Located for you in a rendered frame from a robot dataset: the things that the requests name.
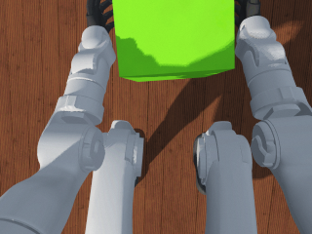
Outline right robot upper arm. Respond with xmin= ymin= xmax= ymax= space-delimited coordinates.
xmin=251 ymin=115 xmax=312 ymax=234

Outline robot left forearm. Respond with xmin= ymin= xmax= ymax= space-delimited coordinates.
xmin=37 ymin=25 xmax=116 ymax=161

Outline robot left hand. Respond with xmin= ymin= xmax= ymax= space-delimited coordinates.
xmin=86 ymin=0 xmax=115 ymax=34

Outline carton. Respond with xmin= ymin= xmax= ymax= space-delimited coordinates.
xmin=112 ymin=0 xmax=235 ymax=82

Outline robot right forearm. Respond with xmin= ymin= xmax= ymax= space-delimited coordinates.
xmin=234 ymin=16 xmax=312 ymax=120

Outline right robot foot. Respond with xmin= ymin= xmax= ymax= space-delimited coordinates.
xmin=193 ymin=134 xmax=207 ymax=195

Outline robot right hand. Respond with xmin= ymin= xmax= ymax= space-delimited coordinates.
xmin=234 ymin=0 xmax=261 ymax=30

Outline left robot upper arm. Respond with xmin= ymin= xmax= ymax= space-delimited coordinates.
xmin=0 ymin=123 xmax=105 ymax=234

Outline left robot shin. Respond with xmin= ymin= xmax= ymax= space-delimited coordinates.
xmin=102 ymin=120 xmax=137 ymax=148

